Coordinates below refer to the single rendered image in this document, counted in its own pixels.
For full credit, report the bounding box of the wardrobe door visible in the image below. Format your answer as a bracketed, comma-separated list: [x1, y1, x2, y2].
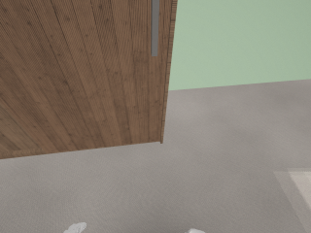
[0, 0, 172, 153]
[0, 103, 41, 152]

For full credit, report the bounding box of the robot left hand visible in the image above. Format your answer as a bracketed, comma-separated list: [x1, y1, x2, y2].
[63, 222, 86, 233]

